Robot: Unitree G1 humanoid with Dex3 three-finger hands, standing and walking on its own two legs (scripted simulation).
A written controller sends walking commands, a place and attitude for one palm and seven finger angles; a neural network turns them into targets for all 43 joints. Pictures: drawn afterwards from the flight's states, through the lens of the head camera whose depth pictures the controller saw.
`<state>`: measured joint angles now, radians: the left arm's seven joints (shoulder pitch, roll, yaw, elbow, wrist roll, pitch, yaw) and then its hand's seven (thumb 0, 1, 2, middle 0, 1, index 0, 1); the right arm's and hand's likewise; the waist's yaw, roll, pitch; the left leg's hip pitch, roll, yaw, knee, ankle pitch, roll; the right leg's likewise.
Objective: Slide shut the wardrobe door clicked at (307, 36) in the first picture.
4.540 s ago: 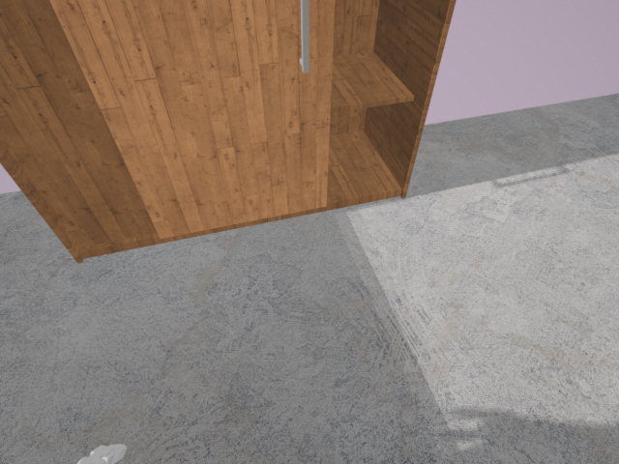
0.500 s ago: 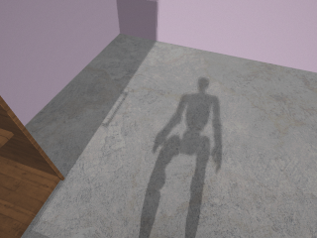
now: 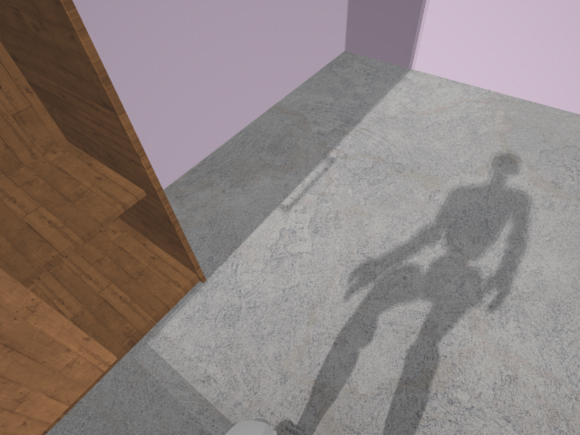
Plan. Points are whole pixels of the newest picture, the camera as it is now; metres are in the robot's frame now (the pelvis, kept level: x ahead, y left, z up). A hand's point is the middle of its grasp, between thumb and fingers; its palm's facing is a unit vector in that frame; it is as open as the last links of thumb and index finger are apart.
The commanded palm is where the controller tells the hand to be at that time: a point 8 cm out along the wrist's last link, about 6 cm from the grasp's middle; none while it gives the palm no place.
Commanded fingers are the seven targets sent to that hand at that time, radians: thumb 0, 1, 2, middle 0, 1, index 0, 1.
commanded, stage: turn to face it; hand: left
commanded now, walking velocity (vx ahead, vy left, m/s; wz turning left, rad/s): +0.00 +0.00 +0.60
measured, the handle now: out of the picture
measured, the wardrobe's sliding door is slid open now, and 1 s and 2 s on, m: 0.38 0.38 0.38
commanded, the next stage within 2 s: take the last steps up to it in 1.48 s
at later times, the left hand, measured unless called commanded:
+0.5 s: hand out of the picture -0.05 +0.24 -0.17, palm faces +0.37 -0.89 -0.28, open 7.4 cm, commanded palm none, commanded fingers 0.00 0.90 0.90 -0.20 -0.30 -0.20 -0.30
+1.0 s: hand out of the picture -0.06 +0.18 -0.13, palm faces +0.59 -0.76 -0.28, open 7.4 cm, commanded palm none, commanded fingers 0.00 0.90 0.90 -0.20 -0.30 -0.20 -0.30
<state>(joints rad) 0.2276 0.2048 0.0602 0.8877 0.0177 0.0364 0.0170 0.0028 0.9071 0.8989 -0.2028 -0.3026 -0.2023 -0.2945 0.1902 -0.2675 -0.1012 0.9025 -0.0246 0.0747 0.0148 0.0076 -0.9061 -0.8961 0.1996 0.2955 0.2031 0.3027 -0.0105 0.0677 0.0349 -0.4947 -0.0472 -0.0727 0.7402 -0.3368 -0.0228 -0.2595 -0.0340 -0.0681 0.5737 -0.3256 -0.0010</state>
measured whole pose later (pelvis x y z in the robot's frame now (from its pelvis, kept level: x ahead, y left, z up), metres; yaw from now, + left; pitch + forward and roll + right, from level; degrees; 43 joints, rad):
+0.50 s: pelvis -0.02 +0.01 +0.00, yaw +19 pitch +0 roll +1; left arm 0.22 0.27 0.08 0.92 0.01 0.07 0.01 0.01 0.91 0.90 -0.21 -0.30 -0.20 -0.29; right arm 0.12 -0.23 -0.06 0.89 -0.02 0.03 0.01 0.01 -0.91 -0.90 0.20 0.30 0.20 0.30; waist 0.02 -0.04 0.09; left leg -0.28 0.01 0.04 0.57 -0.30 0.00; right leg -0.45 -0.13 -0.07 1.07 -0.48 0.08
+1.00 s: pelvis -0.01 -0.03 +0.01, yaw +38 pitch -1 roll +2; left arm 0.22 0.18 0.02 0.86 0.02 0.02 0.01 0.00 0.90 0.90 -0.21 -0.30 -0.21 -0.30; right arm 0.19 -0.27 -0.09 0.94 -0.02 0.09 0.03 0.01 -0.91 -0.90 0.20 0.30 0.20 0.30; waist -0.02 0.03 0.08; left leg -0.45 0.03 0.02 1.05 -0.41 -0.07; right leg -0.19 -0.12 -0.21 0.50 -0.28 -0.01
